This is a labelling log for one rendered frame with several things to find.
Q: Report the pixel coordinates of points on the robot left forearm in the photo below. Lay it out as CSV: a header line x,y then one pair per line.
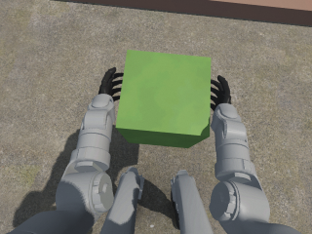
x,y
92,149

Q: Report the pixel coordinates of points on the robot right upper arm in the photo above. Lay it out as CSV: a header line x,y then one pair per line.
x,y
243,209

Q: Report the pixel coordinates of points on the left robot hand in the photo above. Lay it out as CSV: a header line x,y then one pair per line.
x,y
107,84

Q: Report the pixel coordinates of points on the robot left thigh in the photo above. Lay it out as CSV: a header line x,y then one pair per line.
x,y
121,217

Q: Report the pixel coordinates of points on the robot left upper arm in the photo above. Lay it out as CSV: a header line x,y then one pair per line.
x,y
81,199

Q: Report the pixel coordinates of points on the left robot shin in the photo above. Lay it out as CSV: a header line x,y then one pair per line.
x,y
131,169

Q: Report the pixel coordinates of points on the right robot hand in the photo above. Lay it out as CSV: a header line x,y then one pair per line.
x,y
222,94

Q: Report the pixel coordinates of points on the robot right forearm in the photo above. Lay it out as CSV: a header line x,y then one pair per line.
x,y
233,161

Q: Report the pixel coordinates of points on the carton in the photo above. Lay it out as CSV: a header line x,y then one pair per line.
x,y
165,99

